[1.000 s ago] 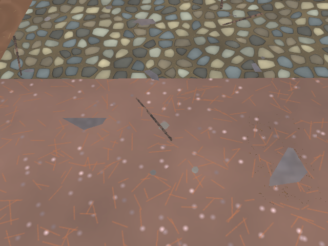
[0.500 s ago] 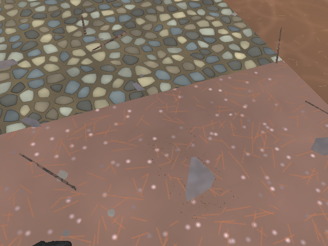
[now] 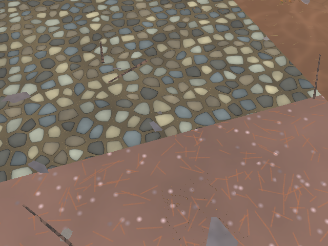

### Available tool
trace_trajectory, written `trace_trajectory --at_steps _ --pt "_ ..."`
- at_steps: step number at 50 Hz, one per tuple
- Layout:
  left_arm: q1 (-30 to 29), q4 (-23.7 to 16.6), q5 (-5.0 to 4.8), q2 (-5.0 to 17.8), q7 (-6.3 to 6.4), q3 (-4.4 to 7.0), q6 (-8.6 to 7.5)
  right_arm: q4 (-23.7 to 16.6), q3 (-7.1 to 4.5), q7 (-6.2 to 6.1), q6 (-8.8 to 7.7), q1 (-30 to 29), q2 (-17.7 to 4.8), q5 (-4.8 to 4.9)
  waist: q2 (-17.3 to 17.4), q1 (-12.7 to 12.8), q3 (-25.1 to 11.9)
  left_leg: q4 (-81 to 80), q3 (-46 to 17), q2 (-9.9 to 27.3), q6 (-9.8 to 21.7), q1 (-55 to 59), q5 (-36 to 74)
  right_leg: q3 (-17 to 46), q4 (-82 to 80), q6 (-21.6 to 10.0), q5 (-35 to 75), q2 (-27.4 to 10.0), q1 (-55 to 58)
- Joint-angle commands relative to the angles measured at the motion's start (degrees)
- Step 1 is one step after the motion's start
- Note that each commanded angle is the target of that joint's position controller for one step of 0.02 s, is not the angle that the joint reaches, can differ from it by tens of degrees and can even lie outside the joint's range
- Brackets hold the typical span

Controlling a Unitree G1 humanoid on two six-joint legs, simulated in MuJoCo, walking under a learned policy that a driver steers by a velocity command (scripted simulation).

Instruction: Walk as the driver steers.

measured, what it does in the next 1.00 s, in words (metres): walks ahead, turning left: left foot, then right foot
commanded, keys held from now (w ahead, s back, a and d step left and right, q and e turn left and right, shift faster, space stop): w+q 0.02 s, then q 0.96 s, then w+q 0.02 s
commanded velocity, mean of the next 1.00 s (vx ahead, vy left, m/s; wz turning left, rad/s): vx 0.13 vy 0.00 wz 0.52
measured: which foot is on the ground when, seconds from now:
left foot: up 0.00-0.10, down 0.12-0.60, up 0.62-1.00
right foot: down 0.00-0.14, up 0.16-0.58, down 0.60-1.00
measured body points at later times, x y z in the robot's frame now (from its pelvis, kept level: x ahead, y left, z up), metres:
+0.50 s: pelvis +0.21 +0.03 +0.00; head +0.25 +0.06 +0.44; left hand +0.29 +0.34 -0.11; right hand +0.43 -0.21 -0.09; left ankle +0.23 +0.12 -0.74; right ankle +0.33 -0.12 -0.70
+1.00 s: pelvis +0.24 +0.03 -0.01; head +0.27 +0.06 +0.44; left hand +0.20 +0.34 -0.11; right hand +0.53 -0.10 -0.09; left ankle +0.18 +0.12 -0.73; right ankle +0.33 -0.10 -0.74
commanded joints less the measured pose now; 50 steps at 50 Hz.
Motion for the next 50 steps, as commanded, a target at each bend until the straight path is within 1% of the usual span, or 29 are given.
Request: trace_trajectory --at_steps 1,3,4,5,6,7,8,9,10,11,12,14,18,22,24,27,29,30,31,32,33,34,35,36,38,42,47,49,50 --pt "1.9 -1.0 -0.44 9.5 0.54 2.72 0.02 -6.7 -0.61 1.34 -1.03 -7.9 -3.7 0.26 -4.4 1.9 4.6 -3.9 -0.3 -1.4 2.2 -1.8 -1.8 2.6 -2.1 -6.9 23.2 -19.0 0.5" --pt "0.0 -1.2 -0.29 10.0 1.23 2.82 1.06 -7.4 -1.0 2.12 -1.09 -6.5 -4.3 -0.67 -5.4 0.1 3.0 -5.5 2.2 -4.0 3.6 1.3 -7.2 0.7 4.3 -5.0 39.9 -18.9 3.2" --pt "-0.7 -1.6 -0.17 10.9 1.8 3.01 1.62 -7.2 -1.72 2.22 -0.97 -3.5 -5.8 -1.12 -7.2 -1.5 -0.1 -5.0 4.3 -6.3 4.3 5.8 -9.8 0.0 9.8 -3.8 51.7 -18.2 4.2" --pt "-1.5 -2.1 -0.07 11.3 2.35 3.03 2.22 -6.1 -2.86 2.08 -0.91 2.8 -7.9 -1.32 -7.9 -4.6 -4.5 -5.3 5.9 -9.1 5.2 13.7 -10.6 -1.0 18.8 -2.3 59.3 -16.7 3.5" --pt "-1.9 -2.6 -0.2 10.9 2.83 2.68 2.43 -5.0 -4.11 1.46 -0.89 9.7 -10.4 -1.31 -6.3 -8.6 -8.4 -8.9 4.7 -9.5 7.0 25.5 -2.8 -3.1 31.4 0.3 56.1 -14.0 -2.3" --pt "2.3 -4.5 1.54 7.3 3.02 1.4 1.74 -5.4 -5.42 0.58 -0.49 14.4 -16.6 -1.96 4.6 -7.9 -16.8 -4.5 -12.5 3.8 13.4 45.6 20.9 -4.4 53.0 4.1 27.2 -8.2 -18.8" --pt "8.1 -4.8 1.97 3.5 1.65 -0.43 0.58 -6.8 -4.56 0.47 -0.59 12.6 -16.2 -2.12 13.5 -4.2 -28.2 -8.8 -39.7 17.1 25.4 63.2 29.7 4.5 72.0 7.2 -22.1 2.3 -36.9" --pt "4.5 -4.0 0.59 10.2 0.71 0.9 -0.06 -8.0 -4.09 0.36 0.35 12.5 -12.7 -1.75 3.6 -8.2 -31.0 -10.1 -35.3 14.1 22.7 61.2 23.2 12.2 74.5 6.2 -19.6 -2.2 -38.0" --pt "-1.2 -6.3 -0.95 10.1 0.55 0.81 -0.04 -8.6 -3.46 0.09 0.94 8.9 -10.5 -1.27 0.9 -7.5 -22.6 -10.8 -27.7 11.7 20.0 54.0 19.0 11.0 71.5 5.5 -16.6 -4.8 -40.6" --pt "-3.8 -6.8 -0.45 9.2 1.08 0.59 0.36 -8.7 -3.19 -0.1 1.46 6.2 -9.4 -0.62 -4.8 -5.8 -13.4 -13.1 -22.5 8.9 18.0 43.6 17.2 8.9 66.4 5.8 -14.2 -6.7 -42.0" --pt "-4.6 -7.1 0.16 9.5 1.77 0.94 1.25 -9.1 -2.94 -0.52 1.79 4.4 -8.7 -0.69 -4.8 -4.3 -9.8 -15.0 -20.2 7.3 17.1 35.9 15.2 8.5 62.2 6.0 -12.0 -8.2 -39.7" --pt "-1.8 -6.5 0.42 8.4 2.33 0.91 2.88 -9.6 -3.23 -0.7 2.36 1.8 -9.5 -1.71 -1.2 -1.2 -7.0 -18.2 -18.0 4.6 16.8 25.3 13.8 7.5 57.0 7.2 -10.1 -7.9 -33.6" --pt "-1.6 -5.8 1.0 6.6 3.59 0.42 3.6 -9.2 -3.92 -1.94 3.08 1.3 -11.1 -1.35 0.9 -0.9 -10.1 -16.8 -15.0 2.5 15.8 22.9 17.0 7.1 46.4 9.8 -3.7 -6.4 -31.6" --pt "-6.6 -7.0 0.41 6.5 3.44 0.57 4.26 -9.7 -3.99 -3.27 5.2 0.3 -11.0 -0.68 3.1 -2.3 -9.8 -16.9 -18.0 0.1 12.4 22.0 -5.0 8.3 38.0 10.0 2.5 -5.2 -30.7" --pt "-8.9 -7.8 0.2 6.5 3.1 0.66 3.97 -9.9 -4.07 -3.52 5.9 0.4 -11.0 -0.81 4.9 -3.2 -8.3 -16.8 -20.7 -0.2 11.8 22.4 -12.2 8.9 33.4 9.6 2.2 -4.5 -30.1" --pt "-9.6 -8.2 -0.09 7.1 2.45 1.15 2.72 -10.1 -4.14 -3.41 6.38 1.1 -10.6 -0.82 6.9 -3.7 -7.9 -13.8 -25.1 0.3 11.4 25.9 -8.3 9.3 25.6 8.3 -0.5 -3.4 -27.5" --pt "-6.4 -7.2 -0.26 7.4 2.04 1.75 1.81 -10.6 -3.91 -3.48 6.66 -0.3 -9.7 -0.04 7.0 -1.3 -7.8 -10.2 -26.3 -1.5 9.2 26.6 -6.2 8.4 12.6 6.5 6.5 -3.9 -20.7" --pt "-5.1 -6.9 0.24 9.7 2.16 2.52 1.6 -10.8 -3.43 -3.51 6.7 0.8 -8.0 -0.04 4.3 -1.7 -8.5 -6.2 -24.6 -4.0 6.6 23.2 -13.5 11.7 8.9 4.4 11.9 -9.6 -14.2" --pt "-6.8 -8.1 1.24 14.0 2.71 3.38 2.16 -10.8 -2.52 -3.29 6.65 5.2 -4.6 -0.97 -9.9 -5.4 -9.3 6.0 -15.3 -11.1 2.9 16.0 -34.8 22.7 8.9 -1.5 25.3 -22.6 -8.0" --pt "-5.5 -7.1 2.9 14.2 2.38 3.71 2.74 -12.4 -3.49 -3.12 6.03 4.0 -8.1 -0.8 -20.8 -4.5 -7.2 16.9 -8.0 -14.9 -0.1 5.6 -46.4 34.0 7.0 -10.7 32.7 -29.3 -8.3" --pt "-6.5 -8.1 2.3 11.3 2.3 3.1 2.75 -10.9 -4.9 -3.1 5.87 5.0 -12.4 -1.07 -14.6 -3.8 -6.8 26.5 -8.3 -11.1 -2.0 4.4 -43.6 31.1 7.8 -11.9 32.1 -29.1 -8.7" --pt "-8.1 -8.4 1.59 8.9 2.52 2.52 2.92 -9.6 -5.44 -3.17 6.37 4.8 -12.9 -0.52 -10.7 -3.9 -6.2 29.9 -7.7 -10.3 -3.1 4.1 -39.7 24.7 9.1 -9.3 30.6 -25.2 -9.0" --pt "-9.6 -8.9 0.83 7.7 2.67 2.12 3.21 -8.6 -5.3 -3.44 7.29 5.4 -11.4 -0.27 -9.2 -4.2 -5.5 32.1 -6.9 -9.6 -4.5 4.0 -37.3 19.7 9.8 -7.3 29.1 -22.0 -9.2" --pt "-10.3 -8.8 0.31 7.5 2.88 2.02 3.5 -8.8 -4.93 -3.43 7.86 5.1 -10.0 -0.29 -9.5 -3.9 -4.6 33.4 -6.0 -9.0 -5.4 3.2 -34.8 17.2 9.7 -6.9 29.3 -21.1 -9.5" --pt "-9.8 -8.5 0.73 8.0 3.35 2.17 4.25 -9.9 -4.07 -3.09 8.16 3.0 -7.2 0.19 -11.4 -2.9 -3.8 29.6 -2.5 -8.3 -6.2 4.0 -31.8 12.0 8.4 -6.9 28.6 -18.7 -9.7" --pt "-8.3 -7.7 0.79 10.1 3.71 3.23 5.25 -12.3 -3.26 -2.35 7.87 -0.9 -5.4 -0.02 -14.0 -0.6 -6.0 17.8 0.1 -5.5 -6.3 8.2 -31.5 9.0 8.5 -8.3 28.7 -21.0 -6.3" --pt "-9.5 -7.1 -0.61 12.1 2.67 4.22 5.18 -12.8 -3.85 -1.13 8.32 0.1 -6.6 -0.1 -15.1 -1.0 -6.3 3.7 3.6 -5.3 -3.2 17.6 -28.9 6.7 9.6 -7.5 25.5 -23.3 -8.4" --pt "-10.7 -6.7 -1.71 12.0 2.55 4.27 5.06 -11.6 -4.32 -0.76 8.38 3.7 -6.4 -0.17 -13.7 -3.5 -6.1 -7.9 5.5 -6.7 -0.3 24.3 -20.9 4.4 13.6 -4.7 21.8 -22.4 -10.7" --pt "-8.1 -5.5 -1.77 10.4 2.38 3.99 4.96 -10.6 -4.87 -1.1 8.35 6.3 -7.2 -0.25 -10.7 -3.9 -7.0 -12.2 4.9 -8.0 1.6 31.0 -17.6 1.8 17.3 -1.6 12.3 -20.6 -15.1"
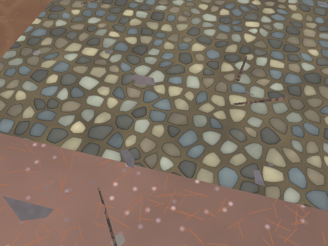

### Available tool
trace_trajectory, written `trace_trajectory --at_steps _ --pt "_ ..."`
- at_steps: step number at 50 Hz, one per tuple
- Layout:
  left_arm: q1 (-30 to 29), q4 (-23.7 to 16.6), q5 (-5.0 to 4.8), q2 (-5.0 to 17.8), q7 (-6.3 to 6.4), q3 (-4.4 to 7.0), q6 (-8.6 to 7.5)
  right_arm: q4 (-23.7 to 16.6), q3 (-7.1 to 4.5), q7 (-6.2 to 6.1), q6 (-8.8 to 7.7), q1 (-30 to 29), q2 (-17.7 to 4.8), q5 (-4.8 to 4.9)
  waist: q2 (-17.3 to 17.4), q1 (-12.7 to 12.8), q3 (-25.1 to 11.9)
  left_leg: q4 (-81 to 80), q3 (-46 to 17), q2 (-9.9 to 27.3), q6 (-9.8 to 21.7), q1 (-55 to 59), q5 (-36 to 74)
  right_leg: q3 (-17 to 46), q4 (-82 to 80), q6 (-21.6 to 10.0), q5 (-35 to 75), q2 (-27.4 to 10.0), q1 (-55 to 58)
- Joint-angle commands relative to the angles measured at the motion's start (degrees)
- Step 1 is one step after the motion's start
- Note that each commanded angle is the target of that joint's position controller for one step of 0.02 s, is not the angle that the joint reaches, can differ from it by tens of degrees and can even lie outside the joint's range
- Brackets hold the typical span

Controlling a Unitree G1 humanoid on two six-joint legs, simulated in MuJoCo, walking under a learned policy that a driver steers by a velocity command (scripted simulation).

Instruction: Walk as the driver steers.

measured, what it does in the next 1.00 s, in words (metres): walks ahead: left foot, then right foot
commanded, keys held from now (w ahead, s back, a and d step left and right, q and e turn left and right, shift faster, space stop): w+q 0.38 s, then w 0.02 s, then e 0.60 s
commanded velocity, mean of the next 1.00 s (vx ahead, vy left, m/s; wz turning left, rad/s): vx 0.20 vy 0.00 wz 0.13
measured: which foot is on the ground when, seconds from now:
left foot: up 0.00-0.00, down 0.02-0.50, up 0.52-0.86, down 0.88-1.00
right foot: down 0.00-0.02, up 0.04-0.46, down 0.48-0.88, up 0.90-1.00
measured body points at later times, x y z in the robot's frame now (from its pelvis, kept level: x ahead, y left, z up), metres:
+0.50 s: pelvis +0.14 +0.01 +0.00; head +0.16 +0.01 +0.45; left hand +0.28 +0.31 -0.07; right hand +0.26 -0.27 -0.11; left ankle +0.00 +0.11 -0.73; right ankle +0.23 -0.09 -0.74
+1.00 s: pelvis +0.23 +0.05 +0.01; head +0.27 +0.07 +0.45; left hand +0.34 +0.35 -0.11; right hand +0.43 -0.21 -0.06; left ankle +0.26 +0.16 -0.73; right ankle +0.21 -0.09 -0.67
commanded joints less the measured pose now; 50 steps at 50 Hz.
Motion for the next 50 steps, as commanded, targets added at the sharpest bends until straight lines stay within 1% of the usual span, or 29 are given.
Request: trace_trajectory --at_steps 1,2,3,4,5,7,9,13,17,20,21,23,24,25,26,27,28,30,32,35,39,42,43,44,45,46,47,48,50 --pt "2.4 -1.7 0.78 5.4 -0.49 1.78 -0.78 -2.0 -3.87 -0.74 -0.85 8.1 -9.9 0.08 4.4 -1.9 -8.6 -13.9 -10.4 5.1 7.0 18.4 12.2 -0.5 11.6 -3.0 -4.6 -4.0 -9.1" --pt "-1.6 -6.1 3.01 3.0 -0.62 0.65 -1.18 -3.0 -4.95 -1.02 -1.66 10.8 -16.4 -0.03 19.1 -2.8 -7.9 -16.0 -32.9 18.7 17.8 22.9 8.1 -0.6 26.8 0.8 -24.1 5.1 -27.7" --pt "-6.9 -7.5 1.54 5.8 -0.47 1.56 -2.33 -2.6 -4.44 -0.42 -3.57 12.9 -14.3 -1.76 14.0 -7.4 -9.5 -21.8 -39.9 20.4 22.3 19.7 -8.1 9.5 34.0 -0.3 -22.4 5.1 -31.0" --pt "-8.1 -7.6 -0.06 8.0 -0.83 2.3 -2.97 -2.0 -3.3 -0.37 -4.92 11.0 -11.5 -1.83 11.9 -5.6 -5.3 -24.0 -36.9 18.2 19.6 17.7 -19.1 11.1 34.4 -2.1 -16.5 3.2 -32.5" --pt "-6.9 -6.4 -0.12 8.8 -0.92 2.89 -3.37 -1.9 -2.7 -0.71 -5.51 8.1 -9.9 -1.1 10.2 -3.8 -2.5 -24.2 -33.2 15.9 16.8 15.4 -20.4 10.9 32.8 -2.7 -11.2 2.2 -32.1" --pt "-5.3 -4.9 1.23 8.3 -1.15 2.99 -4.14 -2.2 -1.63 -1.57 -5.63 5.7 -8.1 -0.65 10.0 -2.2 -1.8 -25.0 -27.8 11.9 14.4 13.0 -14.9 10.6 28.7 -1.9 -3.0 2.1 -28.4" --pt "-4.9 -3.9 1.23 6.7 -1.78 2.6 -5.23 -1.9 -1.49 -2.13 -6.03 6.6 -7.9 -1.28 8.6 -2.0 -2.7 -25.3 -24.4 9.8 13.8 12.7 -7.8 9.4 24.6 -1.1 3.6 3.6 -25.5" --pt "-8.2 -3.8 0.83 4.4 -2.35 1.54 -6.17 -0.2 -2.06 -2.51 -6.61 9.2 -9.4 -0.5 8.7 -3.5 -1.9 -24.1 -21.2 7.9 13.3 10.9 -1.6 9.3 10.6 0.5 9.2 5.8 -20.1" --pt "-11.6 -4.9 0.0 4.7 -3.1 1.13 -6.89 1.4 -2.55 -2.28 -6.38 11.2 -10.6 0.4 8.6 -4.8 -0.6 -22.2 -24.0 8.3 13.9 8.4 -2.6 10.1 2.4 0.8 8.2 6.9 -15.1" --pt "-10.1 -4.8 -0.44 6.1 -3.48 1.44 -7.71 1.9 -2.33 -1.96 -6.16 11.0 -10.0 0.34 9.3 -4.0 -1.3 -20.1 -27.4 8.9 13.4 8.3 -2.4 10.2 -0.5 -0.3 6.8 7.1 -9.4" --pt "-8.1 -4.2 -0.1 6.5 -3.54 1.57 -7.98 2.1 -2.05 -1.9 -6.05 10.4 -9.1 0.0 10.0 -3.0 -1.6 -18.0 -26.9 8.8 12.7 9.2 2.6 9.4 -2.1 -1.2 7.3 7.0 -7.3" --pt "-2.9 -2.7 1.62 6.8 -3.15 1.86 -8.39 2.2 -1.01 -2.12 -5.77 10.0 -5.9 -0.35 9.7 -0.5 -4.7 -10.5 -23.9 5.4 9.5 9.8 14.5 8.1 -7.0 -3.6 11.9 6.4 2.1" --pt "1.2 -2.8 2.62 8.7 -2.84 2.15 -8.49 1.4 -0.03 -2.3 -5.85 9.7 -3.3 -1.29 5.7 1.3 -10.2 -0.5 -20.0 2.3 6.8 7.8 15.8 13.9 -6.2 -6.4 19.0 0.1 11.1" --pt "5.2 -1.4 3.55 14.3 -2.82 3.33 -7.78 0.5 0.55 -2.84 -6.21 14.1 -2.0 -1.0 -9.1 -0.3 -16.0 14.6 -12.7 -4.8 2.1 -6.3 5.9 29.5 -5.4 -15.4 25.4 -8.7 25.4" --pt "8.5 0.3 1.61 11.8 -3.43 2.99 -7.07 0.9 0.03 -3.25 -6.42 14.9 -5.2 -1.5 -16.1 0.9 -15.3 27.6 -10.8 -6.7 -0.9 -14.9 -19.4 42.7 -10.6 -21.0 26.3 -14.9 26.6" --pt "6.8 0.1 0.11 8.7 -3.63 1.68 -6.75 1.4 -1.04 -2.97 -6.32 13.6 -8.6 -1.01 -9.9 0.2 -10.5 33.2 -11.5 -3.8 -1.3 -18.4 -18.7 40.1 -10.8 -20.4 23.6 -14.5 22.5" --pt "4.2 -0.7 0.23 7.4 -3.6 1.0 -6.25 1.5 -1.01 -2.79 -6.08 10.6 -8.5 -1.12 -6.1 0.0 -8.0 34.9 -9.4 -1.9 -1.8 -18.6 -15.6 34.0 -10.4 -18.9 25.5 -11.8 18.9" --pt "0.3 -1.0 0.41 5.1 -3.2 -0.15 -5.58 0.3 -0.81 -2.62 -5.88 6.2 -6.8 -2.32 -3.8 -1.2 -5.2 27.5 -8.0 1.3 -2.3 -15.9 -10.6 26.4 -10.8 -16.4 34.5 -7.4 11.7" --pt "-0.3 -0.5 0.91 7.2 -2.63 0.41 -4.76 0.2 0.07 -2.63 -5.95 5.5 -3.6 -2.13 -6.6 -1.9 -5.7 17.7 -5.5 0.2 -3.2 -9.6 -8.9 22.1 -10.7 -15.6 40.1 -3.7 7.7" --pt "0.7 -0.3 0.23 11.3 -1.64 1.97 -3.19 0.0 0.2 -3.23 -5.6 3.4 -3.5 -1.43 -7.4 -1.3 -8.7 9.4 -4.6 -2.3 -3.8 -4.6 -5.0 22.9 -10.1 -16.1 39.9 -3.6 6.8" --pt "0.5 -0.5 -1.04 10.9 -0.84 2.2 -1.28 -1.1 -0.2 -3.2 -4.74 -0.4 -4.3 -0.98 -7.3 -0.5 -8.3 2.4 -6.1 -3.6 -3.3 -1.3 0.0 26.6 -9.6 -14.6 27.8 -3.0 5.1" --pt "-1.4 -1.3 -1.32 9.8 -0.1 2.02 -0.03 -0.9 -0.72 -2.34 -5.84 0.4 -4.5 -0.78 -7.3 -2.4 -7.2 -10.1 -6.1 -3.8 -1.7 4.8 7.2 29.6 -6.4 -11.8 20.2 -0.8 3.8" --pt "-1.2 -1.6 -1.3 8.5 0.15 1.62 0.18 -0.7 -1.17 -2.28 -6.31 1.4 -5.5 -1.0 -6.4 -2.9 -7.4 -15.1 -6.6 -1.8 -0.4 9.6 12.8 29.6 -4.2 -9.5 15.4 1.1 1.6" --pt "0.8 -2.1 -0.25 5.6 0.14 0.68 0.08 -1.2 -1.95 -2.73 -6.34 3.0 -8.9 -1.92 -0.4 -2.3 -10.2 -15.3 -13.6 8.0 3.2 16.7 18.6 26.6 3.1 -6.5 3.5 3.9 -3.3" --pt "4.7 -2.7 0.02 3.2 0.11 0.0 -0.25 -1.5 -2.66 -2.76 -5.56 1.4 -12.4 -3.3 14.0 0.7 -9.6 -16.0 -26.2 19.0 11.7 19.0 29.8 16.3 13.5 -3.0 -18.0 12.3 -13.4" --pt "5.6 -2.2 0.25 7.8 0.2 1.27 -0.43 -1.5 -2.2 -2.48 -5.52 2.3 -9.6 -3.75 14.0 -0.9 -9.7 -16.5 -31.0 23.1 17.1 17.1 31.3 13.8 26.5 -0.4 -24.7 10.1 -16.1" --pt "6.3 -1.2 -0.27 10.5 0.16 2.4 -0.19 -1.8 -1.23 -2.36 -5.77 0.7 -6.8 -3.34 10.0 -0.3 -8.2 -16.0 -26.3 20.7 16.6 15.5 30.8 14.3 33.2 0.7 -21.8 8.5 -17.0" --pt "7.0 -0.1 -0.52 10.5 0.37 2.81 0.56 -1.9 -0.85 -2.26 -5.91 -1.8 -5.5 -2.82 7.7 0.6 -7.1 -15.3 -20.5 17.1 14.3 14.4 29.3 13.8 35.9 1.8 -18.4 7.6 -17.4" --pt "6.4 -0.2 -0.44 8.9 0.48 2.65 1.82 -1.5 -0.66 -2.37 -5.92 -3.7 -5.4 -2.07 8.0 0.5 -5.6 -15.5 -14.2 14.3 13.1 12.2 30.9 12.4 37.7 3.4 -13.1 6.6 -17.5"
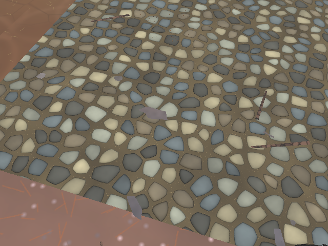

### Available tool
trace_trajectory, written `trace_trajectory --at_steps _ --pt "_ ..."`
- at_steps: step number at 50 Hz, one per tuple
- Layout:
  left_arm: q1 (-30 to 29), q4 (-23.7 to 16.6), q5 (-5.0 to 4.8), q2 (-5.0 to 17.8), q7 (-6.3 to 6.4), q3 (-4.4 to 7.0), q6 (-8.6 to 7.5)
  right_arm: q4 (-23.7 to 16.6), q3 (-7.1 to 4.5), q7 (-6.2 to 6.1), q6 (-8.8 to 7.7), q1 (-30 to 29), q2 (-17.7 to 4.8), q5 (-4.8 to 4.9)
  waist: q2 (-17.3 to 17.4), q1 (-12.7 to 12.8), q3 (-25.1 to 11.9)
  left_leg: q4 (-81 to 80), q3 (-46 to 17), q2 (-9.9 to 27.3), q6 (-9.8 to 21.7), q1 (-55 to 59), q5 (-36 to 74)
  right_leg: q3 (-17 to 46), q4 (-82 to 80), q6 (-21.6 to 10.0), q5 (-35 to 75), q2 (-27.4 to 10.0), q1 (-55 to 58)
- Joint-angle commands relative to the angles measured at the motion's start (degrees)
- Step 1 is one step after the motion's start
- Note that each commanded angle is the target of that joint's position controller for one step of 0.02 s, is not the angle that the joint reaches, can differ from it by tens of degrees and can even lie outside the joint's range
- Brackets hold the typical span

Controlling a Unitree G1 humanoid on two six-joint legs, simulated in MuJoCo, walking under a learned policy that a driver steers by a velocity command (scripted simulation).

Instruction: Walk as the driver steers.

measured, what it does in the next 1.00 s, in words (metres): steps on the spot, turning right: right foot, then left foot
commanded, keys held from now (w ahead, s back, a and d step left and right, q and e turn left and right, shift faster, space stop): e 0.72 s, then no key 0.28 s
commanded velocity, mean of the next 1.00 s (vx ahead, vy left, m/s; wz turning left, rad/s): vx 0.01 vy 0.00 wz -0.50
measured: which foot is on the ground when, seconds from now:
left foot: down 0.00-0.30, up 0.32-0.78, down 0.80-1.00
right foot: up 0.00-0.28, down 0.30-0.80, up 0.82-1.00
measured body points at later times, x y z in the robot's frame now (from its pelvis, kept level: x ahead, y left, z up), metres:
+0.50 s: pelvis +0.01 -0.05 +0.00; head +0.04 -0.10 +0.45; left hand +0.24 +0.18 -0.07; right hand +0.08 -0.38 -0.11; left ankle +0.04 +0.11 -0.65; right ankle +0.00 -0.14 -0.74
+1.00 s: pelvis +0.03 -0.02 +0.00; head +0.06 -0.02 +0.45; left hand +0.30 +0.16 -0.10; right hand +0.02 -0.33 -0.09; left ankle +0.09 +0.08 -0.74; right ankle -0.07 -0.13 -0.68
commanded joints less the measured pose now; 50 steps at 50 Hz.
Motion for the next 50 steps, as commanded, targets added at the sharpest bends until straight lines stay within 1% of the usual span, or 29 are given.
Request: trace_trajectory --at_steps 1,3,6,10,12,13,14,15,16,17,18,19,20,21,23,28,31,35,37,39,40,41,42,43,44,45,46,48,50 --pt "2.9 -3.0 -0.12 4.7 0.13 1.61 0.87 -2.9 -2.13 -0.31 -0.59 -1.0 -7.7 0.24 10.0 -0.4 -5.2 -7.1 -9.1 14.5 10.8 9.3 26.5 -1.3 7.6 2.8 3.5 -3.5 -7.2" --pt "0.2 -5.0 -0.26 3.3 -0.25 1.05 0.95 -2.2 -2.49 -0.68 -0.18 0.1 -8.2 0.07 11.3 -1.7 -5.7 -7.5 -7.1 14.9 11.9 11.4 26.7 -2.9 3.3 3.5 5.2 -4.2 -7.5" --pt "-2.3 -7.2 0.09 2.3 -1.17 0.37 1.02 -1.4 -3.19 -0.83 0.37 0.3 -9.8 0.36 11.2 -2.8 -7.1 -7.3 -5.0 16.4 12.5 12.6 25.9 -4.3 -4.7 3.1 6.4 -5.9 -4.2" --pt "-3.0 -9.0 0.16 3.1 -2.26 0.46 1.48 -0.6 -3.95 0.01 0.68 -0.3 -11.9 1.22 11.8 -3.0 -7.4 -6.5 -2.6 17.9 12.2 11.1 24.8 -7.6 -13.8 1.0 7.8 -5.8 2.2" --pt "-2.5 -9.6 0.07 3.5 -2.78 0.78 1.85 -0.1 -4.17 0.34 0.59 -0.5 -12.4 2.14 11.8 -2.3 -7.1 -4.6 -2.1 18.6 10.9 11.0 23.0 -8.7 -19.8 -0.8 9.9 -5.4 4.8" --pt "-1.0 -9.3 0.09 3.4 -3.04 0.98 1.95 0.1 -4.23 0.36 0.56 -1.2 -12.5 2.78 11.4 -1.0 -7.1 -2.4 -0.9 18.1 9.3 10.0 21.4 -9.7 -25.3 -2.2 13.8 -4.7 8.0" --pt "1.0 -8.7 0.2 3.8 -3.02 1.38 1.93 0.7 -4.07 0.35 0.46 -0.5 -11.7 3.27 10.3 0.0 -7.3 1.2 1.2 16.6 6.7 7.5 17.5 -10.0 -31.5 -4.0 19.1 -3.4 13.0" --pt "3.3 -8.4 0.33 6.5 -2.41 2.36 1.82 2.1 -3.54 0.56 0.25 3.0 -9.5 2.55 4.1 0.1 -8.1 8.7 5.4 13.4 2.0 1.2 8.9 -4.7 -36.2 -6.5 30.1 -5.4 21.1" --pt "4.8 -9.7 0.62 14.2 -1.2 3.95 1.41 -0.3 -1.87 0.79 0.27 3.0 -5.1 -1.14 -15.8 -1.6 -8.9 27.7 10.1 5.2 -4.8 -16.3 -23.1 17.5 -36.1 -14.6 54.2 -21.9 31.1" --pt "4.7 -10.8 2.74 13.2 -1.89 3.28 0.0 -1.9 -2.5 0.08 0.35 -2.5 -7.5 -0.39 -11.7 2.7 -10.8 38.6 0.6 0.6 -5.8 -21.2 -29.7 24.2 -37.8 -24.8 54.1 -27.0 25.9" --pt "3.1 -10.5 3.01 11.4 -2.22 2.7 -1.16 -1.7 -3.15 -0.35 0.73 -3.6 -9.5 1.01 -6.6 2.3 -9.0 42.2 -2.2 1.9 -5.3 -21.5 -25.8 19.5 -39.0 -23.6 48.0 -24.1 23.4" --pt "0.3 -10.1 2.02 9.8 -1.95 2.32 -1.74 -1.2 -3.48 -0.69 0.98 -3.0 -10.0 1.37 -5.0 0.5 -6.9 41.3 -2.9 2.8 -4.7 -21.8 -20.6 15.5 -39.2 -20.2 42.5 -20.4 21.9" --pt "-1.9 -10.3 0.96 8.0 -1.58 1.76 -1.67 -0.2 -3.71 -1.17 1.19 -2.2 -10.0 1.0 -3.7 -0.5 -6.2 39.7 -3.3 3.2 -4.9 -21.9 -16.9 13.6 -39.0 -17.8 39.3 -18.1 21.5" --pt "-3.4 -10.5 0.5 7.5 -1.22 1.32 -1.43 0.0 -3.87 -1.34 1.31 -1.3 -10.1 0.6 -4.5 -1.3 -6.0 39.4 -3.2 2.8 -5.4 -20.1 -13.9 12.3 -39.1 -17.1 40.6 -16.8 19.7" --pt "-3.2 -10.7 0.98 7.0 -0.66 0.94 -1.13 0.6 -3.73 -0.98 1.09 0.0 -9.1 0.86 -5.1 -1.9 -7.7 39.4 -2.9 1.3 -6.2 -17.6 -10.3 11.5 -39.0 -17.2 42.3 -15.4 19.3" --pt "-1.7 -10.2 0.79 8.2 0.11 1.35 -0.75 0.1 -2.99 -0.7 0.79 -2.3 -7.4 1.21 -5.2 -0.5 -7.6 26.2 -3.9 0.1 -7.1 -16.1 -8.2 14.6 -38.4 -17.1 35.7 -14.3 20.9" --pt "-2.1 -10.4 0.87 8.9 0.01 1.63 -0.42 -0.1 -2.9 -0.24 0.46 -3.1 -7.4 1.45 -6.1 0.0 -6.7 20.0 -4.6 -0.8 -6.8 -12.3 -9.0 18.0 -38.3 -17.1 30.1 -13.7 18.0" --pt "-3.1 -10.6 0.67 9.1 -0.53 1.81 0.02 -0.3 -3.07 0.53 -0.42 -2.8 -7.8 1.89 -6.9 0.1 -6.8 13.3 -5.0 -2.1 -5.8 -7.4 -10.5 22.8 -36.8 -16.9 31.9 -13.1 16.8" --pt "-4.0 -10.7 0.39 8.7 -0.63 1.72 0.27 0.1 -3.17 1.04 -0.91 -1.2 -7.9 2.06 -7.1 -0.5 -7.8 8.4 -4.8 -2.1 -5.0 -4.7 -9.4 24.4 -35.2 -16.2 35.0 -12.8 17.9" --pt "-5.4 -10.8 -0.2 7.4 -0.3 1.17 0.61 1.3 -3.18 1.49 -1.37 2.1 -7.3 1.8 -6.5 -2.7 -8.7 -3.7 -3.2 -1.4 -3.6 2.9 0.8 23.0 -32.3 -13.4 34.5 -10.5 16.1" --pt "-3.4 -10.4 0.03 5.6 -0.11 0.6 0.55 1.3 -3.41 1.37 -1.42 2.4 -8.7 1.07 -3.8 -2.1 -9.3 -7.0 -6.2 3.0 -1.9 8.5 7.7 20.9 -29.8 -10.4 26.9 -8.2 12.6" --pt "0.4 -9.8 1.44 2.4 -0.28 -0.41 0.28 -0.1 -3.52 1.07 -1.12 1.0 -11.5 0.03 8.6 0.6 -10.3 -8.8 -17.3 14.0 2.5 13.4 17.9 12.9 -19.1 -6.8 8.4 -1.7 6.8" --pt "-1.3 -11.1 0.71 5.4 0.08 0.68 -0.14 0.5 -3.65 1.35 -1.05 0.6 -13.1 -1.6 17.8 0.5 -5.6 -9.5 -27.5 21.0 12.6 8.4 23.4 5.5 -10.5 -3.8 -8.0 4.1 -1.4" --pt "0.1 -9.7 1.41 9.3 0.44 1.95 -0.36 -0.3 -3.1 1.41 -1.35 -0.6 -10.7 -0.64 12.6 -0.1 -5.1 -9.6 -26.9 22.0 15.5 6.9 20.8 6.3 -0.3 -1.4 -7.9 1.3 -2.0" --pt "0.3 -8.6 0.97 9.9 0.42 2.52 -0.22 -0.2 -2.6 1.24 -1.42 -1.8 -9.3 0.09 10.3 0.3 -4.3 -8.9 -22.5 18.9 13.7 6.6 18.4 6.2 4.0 -0.5 -4.6 1.1 -2.7" --pt "1.1 -7.1 0.91 8.2 0.68 2.34 0.33 -0.2 -2.31 1.14 -1.41 -2.9 -8.7 0.7 8.7 0.7 -4.0 -8.3 -18.5 15.7 11.4 7.0 15.3 6.1 5.3 0.6 -1.9 0.8 -2.8" --pt "1.1 -6.9 1.02 6.8 0.76 2.0 0.75 0.1 -1.91 1.05 -1.45 -3.3 -7.9 1.36 8.9 0.3 -3.5 -7.6 -17.1 14.9 11.0 7.9 16.8 6.5 6.0 1.5 0.5 0.5 -3.7" --pt "0.2 -6.8 0.66 3.5 0.44 0.9 0.84 1.0 -1.21 0.89 -1.1 -2.5 -6.6 1.16 10.1 -0.2 -3.9 -7.2 -12.6 12.0 10.7 8.2 20.0 4.1 1.2 2.5 2.6 0.0 -1.0" --pt "-1.6 -7.3 0.81 1.4 0.22 -0.13 0.59 1.6 -1.18 0.79 -0.58 -1.9 -6.8 0.97 11.8 -1.3 -5.2 -6.3 -10.7 11.0 10.5 10.4 21.1 0.2 -8.8 3.0 3.0 -2.5 2.1"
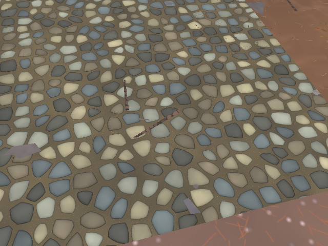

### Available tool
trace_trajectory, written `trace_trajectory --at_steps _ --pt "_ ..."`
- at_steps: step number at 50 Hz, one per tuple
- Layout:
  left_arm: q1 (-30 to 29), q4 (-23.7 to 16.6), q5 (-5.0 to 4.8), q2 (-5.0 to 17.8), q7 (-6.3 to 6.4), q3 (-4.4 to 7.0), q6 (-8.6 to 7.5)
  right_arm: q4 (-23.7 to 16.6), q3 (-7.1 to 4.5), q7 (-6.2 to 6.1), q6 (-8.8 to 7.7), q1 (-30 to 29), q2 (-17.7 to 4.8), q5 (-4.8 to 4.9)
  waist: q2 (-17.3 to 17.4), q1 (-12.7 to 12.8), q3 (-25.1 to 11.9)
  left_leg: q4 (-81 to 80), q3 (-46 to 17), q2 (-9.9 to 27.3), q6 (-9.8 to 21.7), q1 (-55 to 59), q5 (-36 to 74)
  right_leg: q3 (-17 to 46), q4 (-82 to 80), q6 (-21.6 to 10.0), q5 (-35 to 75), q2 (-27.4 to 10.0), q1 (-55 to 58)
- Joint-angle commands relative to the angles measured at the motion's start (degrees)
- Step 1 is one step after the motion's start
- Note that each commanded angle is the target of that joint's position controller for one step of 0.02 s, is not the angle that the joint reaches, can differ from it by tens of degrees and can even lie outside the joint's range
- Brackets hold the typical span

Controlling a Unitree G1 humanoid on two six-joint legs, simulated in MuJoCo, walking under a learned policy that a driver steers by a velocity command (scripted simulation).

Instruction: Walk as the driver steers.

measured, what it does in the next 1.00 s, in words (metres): steps on the spot: right foot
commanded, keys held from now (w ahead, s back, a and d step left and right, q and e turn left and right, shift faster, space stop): no key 0.74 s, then w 0.26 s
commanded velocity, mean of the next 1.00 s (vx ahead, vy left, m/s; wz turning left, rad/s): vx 0.05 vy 0.00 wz -0.05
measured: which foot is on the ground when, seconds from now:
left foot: down 0.00-1.00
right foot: up 0.00-0.12, down 0.14-1.00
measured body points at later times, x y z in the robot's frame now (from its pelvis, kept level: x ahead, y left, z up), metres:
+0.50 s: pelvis +0.00 -0.04 +0.00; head +0.00 -0.05 +0.44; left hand +0.12 +0.21 -0.12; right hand +0.10 -0.32 -0.13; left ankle +0.00 +0.12 -0.74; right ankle -0.02 -0.15 -0.74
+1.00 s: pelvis +0.04 -0.01 -0.01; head +0.04 +0.01 +0.44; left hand +0.07 +0.27 -0.15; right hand +0.10 -0.29 -0.13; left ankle +0.04 +0.09 -0.74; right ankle -0.02 -0.15 -0.74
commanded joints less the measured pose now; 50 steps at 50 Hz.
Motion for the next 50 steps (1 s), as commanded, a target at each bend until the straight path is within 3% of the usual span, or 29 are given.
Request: trace_trajectory --at_steps 1,3,4,6,7,8,9,10,13,18,26,37,38,40,42,43,45,46,48,49,50 --pt "-1.3 -3.8 0.16 0.5 -0.22 -0.46 -0.85 -3.5 -1.71 -0.29 -0.05 -3.3 -8.3 0.09 12.8 -0.1 -6.2 -5.1 -9.0 11.0 10.5 6.6 23.2 -4.6 -11.3 1.2 0.2 -3.5 2.4" --pt "-1.4 -3.4 -0.23 1.2 -0.4 -0.4 -1.07 -2.7 -2.02 -0.25 0.66 -1.1 -10.0 0.25 13.4 -1.4 -6.8 -4.2 -10.3 11.7 11.0 7.1 23.8 -6.7 -19.6 0.8 2.6 -3.3 6.0" --pt "0.1 -2.5 -0.3 1.5 -0.48 -0.24 -1.14 -2.4 -1.87 -0.2 0.85 -1.3 -10.1 0.57 13.1 -0.5 -6.8 -3.4 -10.4 11.5 10.6 6.6 23.5 -7.3 -25.7 0.2 7.3 -3.1 8.7" --pt "2.2 -1.2 0.5 2.5 -0.56 -0.22 -1.35 -1.2 -1.21 -0.01 0.4 0.8 -8.8 1.13 10.7 0.5 -6.4 -2.9 -9.7 10.3 7.0 2.9 21.1 -6.0 -38.7 -2.5 21.3 -3.8 17.3" --pt "2.7 -1.8 0.95 5.5 -0.13 0.16 -1.36 -0.9 -0.71 0.32 -0.5 2.1 -8.0 0.06 5.9 -0.4 -8.2 -1.4 -7.8 8.8 3.6 -0.7 16.4 -1.0 -36.5 -4.5 32.2 -8.7 23.0" --pt "1.6 -1.0 1.29 8.0 -0.1 0.71 -1.21 -1.0 -0.29 0.65 -1.31 3.8 -6.3 -0.82 -3.2 -3.3 -8.6 -1.6 -2.3 3.9 0.1 -0.8 6.5 0.5 -31.9 -7.9 31.7 -10.6 20.2" --pt "0.5 -1.3 1.3 3.9 -0.72 -0.12 -1.44 -0.5 -0.06 0.58 -1.4 1.0 -6.6 -1.36 -2.8 -1.1 -8.2 -1.1 -0.7 2.8 -2.4 2.5 3.0 0.6 -32.6 -9.6 24.3 -10.1 15.9" --pt "0.1 -1.1 1.68 1.9 -1.03 -0.79 -1.76 -0.5 -0.22 0.53 -1.27 -1.1 -7.1 -1.14 -1.7 -0.3 -6.4 -0.6 -0.5 2.5 -3.1 2.5 3.4 0.4 -33.5 -9.2 20.2 -9.3 14.2" --pt "0.8 0.1 1.62 2.0 -0.97 -1.1 -2.93 0.3 -0.29 -0.26 -0.31 -0.8 -7.0 -0.41 -2.3 -0.3 -3.2 0.1 -0.7 2.8 -2.8 2.0 6.2 0.1 -33.9 -7.6 20.3 -8.2 11.4" --pt "1.7 1.4 1.44 1.2 -0.81 -1.71 -3.6 2.9 -0.37 -0.93 0.22 0.7 -6.8 -0.29 -0.8 -0.3 -1.8 -0.3 -0.8 2.9 -3.5 2.5 6.0 0.1 -34.2 -7.6 18.8 -7.7 9.9" --pt "2.5 4.2 1.24 0.7 -1.01 -2.08 -4.25 7.1 -0.63 -1.78 0.54 2.1 -7.5 -0.06 1.5 -0.2 -2.4 -0.8 -1.0 3.3 -4.4 3.4 7.9 -0.7 -34.2 -7.9 21.2 -6.8 10.9" --pt "3.8 9.7 0.94 0.4 -0.99 -2.35 -4.34 12.5 -0.58 -2.57 0.99 3.8 -7.5 0.15 1.8 -0.3 -2.2 -1.3 -0.7 3.2 -4.2 3.8 8.8 -2.4 -34.3 -7.6 22.8 -5.6 11.4" --pt "4.6 10.5 0.88 0.3 -0.85 -2.38 -4.23 13.3 -0.42 -2.62 1.07 4.6 -6.8 0.18 1.3 -0.2 -3.3 -0.8 0.4 2.2 -4.1 4.1 4.2 -2.6 -35.2 -7.8 16.7 -5.2 11.9" --pt "5.6 11.1 0.24 3.0 -0.48 -1.5 -3.75 13.4 -0.33 -2.69 0.97 3.6 -6.2 0.76 -2.1 1.1 -0.7 5.3 4.4 -1.2 -3.4 -1.4 -9.7 1.4 -38.7 -10.7 -6.7 -6.8 10.5" --pt "7.8 11.4 -0.12 6.1 -0.4 -0.6 -4.11 11.3 -0.01 -2.19 -0.47 0.2 -5.4 1.25 -8.2 2.8 4.3 14.7 4.5 -0.6 -2.0 -10.5 -13.3 14.3 -45.9 -16.4 -21.3 -15.6 8.9" --pt "8.2 11.6 -0.24 6.4 -0.3 -0.42 -4.68 10.5 0.03 -1.71 -1.54 -1.0 -5.4 1.76 -9.0 3.0 6.6 18.3 2.2 1.4 -0.7 -13.3 -13.6 19.3 -48.2 -18.8 -20.7 -19.0 7.9" --pt "7.1 11.2 -0.43 5.1 -0.33 -0.55 -5.74 10.2 -0.09 -0.48 -3.4 -0.6 -5.8 2.42 -8.1 2.1 7.2 18.9 0.2 4.2 1.8 -17.8 -17.0 20.0 -47.9 -19.7 -13.2 -21.1 12.0" --pt "5.8 10.8 -0.98 4.9 -0.36 -0.54 -5.84 10.5 -0.08 0.15 -4.16 0.4 -5.8 2.45 -6.8 1.0 6.2 14.2 0.6 4.7 2.8 -15.2 -16.0 16.9 -46.8 -18.5 -9.2 -20.1 12.6" --pt "1.4 9.6 -1.61 4.9 -0.52 -0.6 -5.44 14.9 -0.65 0.81 -4.88 8.8 -5.6 2.03 -4.1 -3.6 1.7 1.1 5.3 1.0 2.6 4.3 -0.8 6.8 -41.8 -14.8 -0.6 -14.0 5.2" --pt "1.1 9.3 -0.99 3.2 -0.62 -1.11 -5.45 17.4 -1.21 0.87 -4.68 13.8 -6.1 1.45 -1.4 -5.2 -0.4 0.2 4.5 -0.1 1.5 12.8 2.0 2.5 -35.7 -13.1 3.6 -10.5 1.0" --pt "0.3 8.5 -0.02 -1.0 -0.95 -2.43 -5.81 18.5 -1.94 0.64 -4.61 20.3 -8.8 1.17 9.2 -7.3 -3.0 -6.2 -9.2 9.0 3.6 19.9 -4.7 -4.8 -18.9 -9.3 5.9 -4.9 -5.3"
Velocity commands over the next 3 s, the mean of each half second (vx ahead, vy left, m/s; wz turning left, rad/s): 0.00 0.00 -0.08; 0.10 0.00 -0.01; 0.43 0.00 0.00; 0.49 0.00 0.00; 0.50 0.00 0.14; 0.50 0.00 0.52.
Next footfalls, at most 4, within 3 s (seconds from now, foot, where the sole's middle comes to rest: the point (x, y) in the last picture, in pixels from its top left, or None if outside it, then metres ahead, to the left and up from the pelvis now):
0.14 right None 0.02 -0.15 -0.78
1.48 right None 0.44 -0.11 -0.78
2.00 left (132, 183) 0.74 0.13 -0.78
2.54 right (178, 129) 1.05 -0.09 -0.78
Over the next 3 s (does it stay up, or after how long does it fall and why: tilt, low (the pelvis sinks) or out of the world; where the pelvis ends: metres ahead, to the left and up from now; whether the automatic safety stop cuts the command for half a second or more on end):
stays up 1.09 0.06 -0.01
